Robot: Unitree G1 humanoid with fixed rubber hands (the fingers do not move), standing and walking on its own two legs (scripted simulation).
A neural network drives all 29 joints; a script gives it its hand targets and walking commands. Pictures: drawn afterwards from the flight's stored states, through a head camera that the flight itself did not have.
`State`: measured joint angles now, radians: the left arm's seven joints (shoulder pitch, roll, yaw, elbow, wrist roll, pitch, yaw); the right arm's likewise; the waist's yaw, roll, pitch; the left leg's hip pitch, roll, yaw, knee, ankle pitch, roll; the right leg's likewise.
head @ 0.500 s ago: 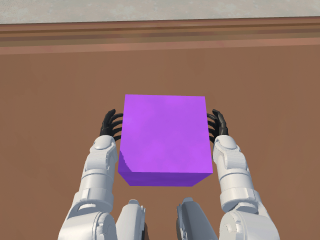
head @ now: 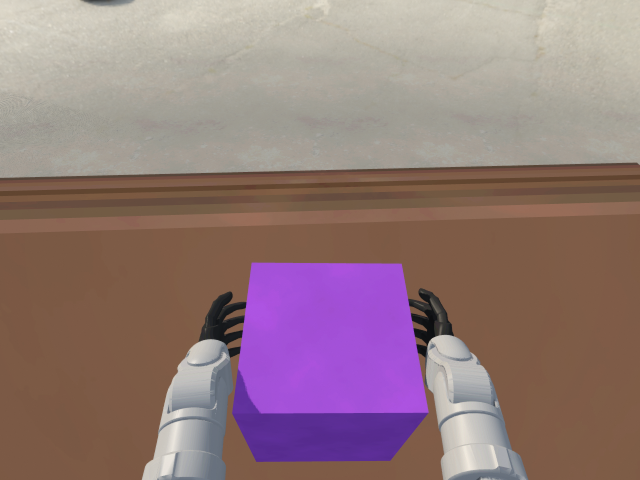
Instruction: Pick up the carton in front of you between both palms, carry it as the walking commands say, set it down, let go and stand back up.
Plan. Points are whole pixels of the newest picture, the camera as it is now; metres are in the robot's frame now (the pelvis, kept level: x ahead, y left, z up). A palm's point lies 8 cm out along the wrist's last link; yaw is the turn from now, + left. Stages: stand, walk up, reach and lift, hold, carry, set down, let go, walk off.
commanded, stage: reach and lift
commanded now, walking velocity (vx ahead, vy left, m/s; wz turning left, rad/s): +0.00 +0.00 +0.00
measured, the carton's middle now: (325, 367) +0.30 +0.00 -0.06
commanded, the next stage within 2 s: hold in 1.08 s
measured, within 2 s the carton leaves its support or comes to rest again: neither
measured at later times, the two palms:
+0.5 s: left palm (209, 341) +0.29 +0.15 +0.04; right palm (445, 336) +0.29 -0.15 +0.04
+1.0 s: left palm (207, 335) +0.29 +0.15 +0.05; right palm (445, 330) +0.29 -0.15 +0.05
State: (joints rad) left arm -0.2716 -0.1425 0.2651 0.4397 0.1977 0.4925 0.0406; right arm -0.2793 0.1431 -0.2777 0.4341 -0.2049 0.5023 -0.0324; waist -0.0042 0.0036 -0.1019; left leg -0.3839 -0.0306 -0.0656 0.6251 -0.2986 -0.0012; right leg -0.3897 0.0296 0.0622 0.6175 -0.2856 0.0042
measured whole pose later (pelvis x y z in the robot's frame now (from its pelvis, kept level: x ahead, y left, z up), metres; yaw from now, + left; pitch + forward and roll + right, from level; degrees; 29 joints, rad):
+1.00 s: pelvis +0.01 +0.00 +0.02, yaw +0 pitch -6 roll +0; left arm -0.25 -0.15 0.23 0.28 0.27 0.68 -0.01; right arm -0.26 0.15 -0.23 0.28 -0.27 0.68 0.01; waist 0.00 0.00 0.03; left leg -0.08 -0.02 -0.07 0.39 -0.21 0.00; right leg -0.09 0.02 0.07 0.39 -0.20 0.00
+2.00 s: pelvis +0.00 +0.00 +0.02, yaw +0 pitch -8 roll +0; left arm -0.25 -0.15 0.21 0.20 0.26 0.76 -0.01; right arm -0.25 0.15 -0.21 0.21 -0.26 0.76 0.01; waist 0.00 0.00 0.04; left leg -0.04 -0.02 -0.07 0.39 -0.20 0.00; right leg -0.05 0.02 0.07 0.38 -0.19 0.00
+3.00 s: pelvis +0.17 +0.01 +0.01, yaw +0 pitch +6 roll +1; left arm -0.13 -0.13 0.14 -0.36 0.09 1.22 0.10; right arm -0.16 0.13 -0.08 -0.30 -0.11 1.19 -0.09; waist 0.01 -0.02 -0.14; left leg -0.33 0.01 0.22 0.47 -0.24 0.07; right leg -0.38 -0.06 -0.06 0.96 -0.47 -0.01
